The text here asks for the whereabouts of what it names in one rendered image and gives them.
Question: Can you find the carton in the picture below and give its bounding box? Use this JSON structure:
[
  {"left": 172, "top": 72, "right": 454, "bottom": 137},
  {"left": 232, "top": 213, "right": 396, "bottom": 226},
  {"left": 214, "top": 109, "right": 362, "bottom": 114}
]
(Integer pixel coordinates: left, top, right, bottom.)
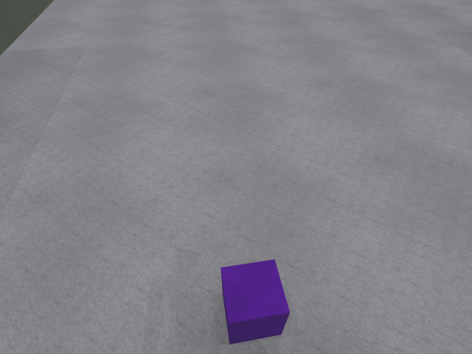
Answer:
[{"left": 221, "top": 260, "right": 290, "bottom": 344}]

